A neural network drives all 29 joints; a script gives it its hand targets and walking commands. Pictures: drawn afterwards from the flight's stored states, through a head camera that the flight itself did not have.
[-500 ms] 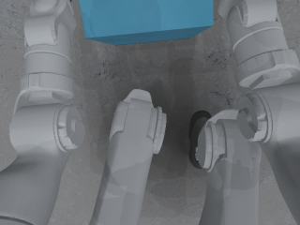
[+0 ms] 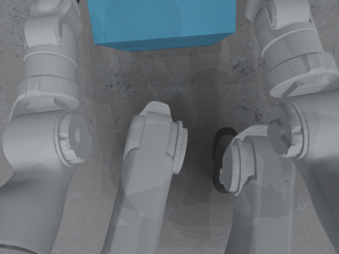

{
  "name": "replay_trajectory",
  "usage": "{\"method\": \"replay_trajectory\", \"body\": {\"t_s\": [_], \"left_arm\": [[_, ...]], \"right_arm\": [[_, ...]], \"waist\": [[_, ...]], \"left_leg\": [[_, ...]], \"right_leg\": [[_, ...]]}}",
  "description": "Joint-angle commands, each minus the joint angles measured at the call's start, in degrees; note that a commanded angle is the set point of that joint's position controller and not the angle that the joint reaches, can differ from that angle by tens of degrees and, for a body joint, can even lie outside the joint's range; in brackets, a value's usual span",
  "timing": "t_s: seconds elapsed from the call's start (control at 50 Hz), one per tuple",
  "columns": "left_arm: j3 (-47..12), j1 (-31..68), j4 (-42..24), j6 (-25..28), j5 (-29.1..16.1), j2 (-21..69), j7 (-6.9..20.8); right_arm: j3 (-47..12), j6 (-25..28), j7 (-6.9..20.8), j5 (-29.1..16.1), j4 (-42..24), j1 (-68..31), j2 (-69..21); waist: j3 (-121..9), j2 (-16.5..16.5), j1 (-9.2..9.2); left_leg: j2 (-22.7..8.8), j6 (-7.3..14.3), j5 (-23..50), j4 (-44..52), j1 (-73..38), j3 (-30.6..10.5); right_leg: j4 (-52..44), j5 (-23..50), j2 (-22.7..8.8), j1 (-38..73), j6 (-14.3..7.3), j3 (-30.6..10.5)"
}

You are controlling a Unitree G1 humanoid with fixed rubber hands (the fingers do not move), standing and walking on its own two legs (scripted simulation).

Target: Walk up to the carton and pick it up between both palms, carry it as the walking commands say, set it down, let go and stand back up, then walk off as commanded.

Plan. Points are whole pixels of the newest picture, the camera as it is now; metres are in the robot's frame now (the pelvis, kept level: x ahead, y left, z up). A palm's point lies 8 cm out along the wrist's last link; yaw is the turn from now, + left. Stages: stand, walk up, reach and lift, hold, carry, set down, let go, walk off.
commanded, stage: set down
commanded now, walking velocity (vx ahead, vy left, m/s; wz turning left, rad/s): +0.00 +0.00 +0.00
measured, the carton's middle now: out of the picture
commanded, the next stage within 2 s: none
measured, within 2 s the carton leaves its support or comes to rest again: neither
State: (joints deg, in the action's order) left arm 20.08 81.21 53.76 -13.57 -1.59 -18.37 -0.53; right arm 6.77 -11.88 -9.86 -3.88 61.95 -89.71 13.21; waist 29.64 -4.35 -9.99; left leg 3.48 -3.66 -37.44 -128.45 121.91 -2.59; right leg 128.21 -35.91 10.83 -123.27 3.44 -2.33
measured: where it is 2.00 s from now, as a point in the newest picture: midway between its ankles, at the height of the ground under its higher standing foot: (185, 164)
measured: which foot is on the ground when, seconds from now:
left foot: down 0.00-1.00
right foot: down 0.00-1.00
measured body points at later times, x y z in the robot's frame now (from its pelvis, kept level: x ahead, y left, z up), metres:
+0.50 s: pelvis +0.01 +0.00 +0.00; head +0.37 +0.05 +0.24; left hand +0.50 +0.29 -0.18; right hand +0.58 -0.02 -0.19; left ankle +0.10 +0.13 -0.34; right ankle +0.11 -0.11 -0.34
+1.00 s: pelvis +0.00 +0.00 +0.00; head +0.38 +0.05 +0.23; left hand +0.50 +0.29 -0.19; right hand +0.58 -0.02 -0.19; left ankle +0.10 +0.13 -0.34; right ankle +0.11 -0.11 -0.34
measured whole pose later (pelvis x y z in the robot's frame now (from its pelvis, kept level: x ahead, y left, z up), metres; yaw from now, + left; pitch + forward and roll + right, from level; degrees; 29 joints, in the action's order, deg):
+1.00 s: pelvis +0.00 +0.00 +0.00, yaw +1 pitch +31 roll +1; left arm 20.4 82.9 62.7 -6.4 -1.7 -18.8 0.2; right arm 4.6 -8.5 -7.2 -4.0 64.4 -89.8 15.8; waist 29.9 -2.4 -10.0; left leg 3.3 -3.0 -37.5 -128.8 122.5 -1.8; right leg 128.7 -36.8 10.0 -123.1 4.0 -2.6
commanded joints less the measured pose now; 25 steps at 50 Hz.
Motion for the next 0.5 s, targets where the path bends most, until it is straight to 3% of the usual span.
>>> {"method": "replay_trajectory", "body": {"t_s": [0.0,0.02,0.08,0.1,0.14,0.16,0.26,0.28,0.32,0.38,0.42,0.46,0.48], "left_arm": [[-18.9,37.6,-8.3,0.8,-5.3,41.5,15.6],[-18.1,37.0,-8.0,0.9,-4.4,41.6,15.4],[-16.1,33.4,-3.4,0.4,-3.3,41.4,15.7],[-17.2,34.9,-5.5,0.7,-4.1,41.5,15.7],[-17.6,33.8,-5.8,1.1,-3.6,41.5,15.6],[-16.9,32.9,-5.4,1.1,-3.3,41.7,15.6],[-16.0,32.6,-5.1,1.2,-2.5,40.6,15.8],[-16.8,33.9,-5.6,1.4,-2.7,40.6,15.6],[-16.1,34.0,-6.2,1.4,-3.1,39.5,15.5],[-15.4,31.4,-2.6,1.0,-2.5,39.8,15.7],[-15.3,31.7,-4.6,1.4,-2.5,39.5,15.6],[-15.4,32.8,-4.0,1.5,-2.2,37.9,15.2],[-14.5,31.0,-3.9,1.6,-1.6,37.9,15.1]], "right_arm": [[-12.0,1.0,13.4,-3.2,-8.6,-31.0,-47.3],[-11.6,1.4,13.6,-3.8,-9.5,-31.9,-47.4],[-11.2,1.2,13.8,-2.8,-6.4,-29.5,-47.0],[-10.6,1.1,13.7,-2.4,-5.7,-28.9,-46.6],[-10.1,1.6,13.8,-1.5,-5.7,-27.0,-45.9],[-10.9,1.9,14.0,-2.3,-7.1,-28.2,-46.9],[-9.9,1.8,14.0,-1.6,-5.9,-27.1,-46.0],[-9.8,1.7,14.0,-1.2,-4.9,-26.7,-46.0],[-10.2,1.9,13.7,-1.7,-7.6,-28.7,-44.7],[-9.3,1.7,13.7,-0.1,-5.2,-26.4,-42.8],[-10.5,2.0,13.6,-1.5,-7.6,-28.3,-44.0],[-9.6,2.0,13.6,-1.2,-6.2,-27.6,-42.4],[-9.5,2.1,13.5,-1.0,-6.3,-26.9,-42.6]], "waist": [[-68.3,-2.7,-5.71],[-67.8,-1.9,-7.03],[-65.0,-3.1,-7.04],[-64.5,-3.4,-5.66],[-63.1,-2.3,-5.06],[-64.5,-1.6,-6.88],[-61.3,-3.1,-7.10],[-62.3,-3.2,-5.99],[-61.8,-3.0,-6.01],[-60.2,-2.6,-5.11],[-62.6,-2.7,-6.65],[-60.9,-2.2,-6.20],[-61.3,-2.4,-6.91]], "left_leg": [[0.9,2.4,23.8,14.3,-24.0,5.7],[0.9,2.4,24.8,14.5,-24.2,5.9],[0.8,2.8,22.7,14.7,-22.6,5.4],[0.8,2.4,22.6,14.2,-21.2,5.2],[0.7,2.1,24.1,14.3,-22.3,4.9],[0.9,2.5,25.0,14.3,-23.1,5.1],[1.0,2.6,22.2,14.2,-18.4,5.4],[0.9,2.6,22.1,14.2,-19.5,4.9],[0.7,2.6,22.4,13.9,-20.1,5.1],[0.9,2.1,20.4,14.3,-19.2,4.7],[0.7,2.5,21.9,13.7,-19.9,5.2],[0.6,2.0,22.0,14.0,-20.9,4.8],[0.7,2.2,22.7,13.3,-20.1,5.3]], "right_leg": [[-9.1,14.5,-0.1,25.2,-3.4,5.2],[-9.5,15.3,0.0,25.3,-3.3,4.9],[-9.8,13.1,-0.3,23.8,-3.2,5.0],[-9.4,14.0,-0.3,23.5,-3.2,4.8],[-9.1,14.7,-0.2,21.8,-3.2,5.1],[-9.0,15.3,0.0,22.9,-3.4,4.7],[-9.6,14.1,-0.3,22.4,-3.3,4.1],[-9.2,13.9,-0.2,22.6,-3.4,4.5],[-9.3,14.1,-0.3,22.8,-3.1,4.2],[-9.2,12.6,-0.7,22.7,-3.2,4.7],[-9.0,13.6,-0.6,23.6,-3.2,4.3],[-8.6,13.8,-0.6,22.6,-2.7,4.8],[-9.2,14.0,-0.7,23.2,-2.8,4.1]]}}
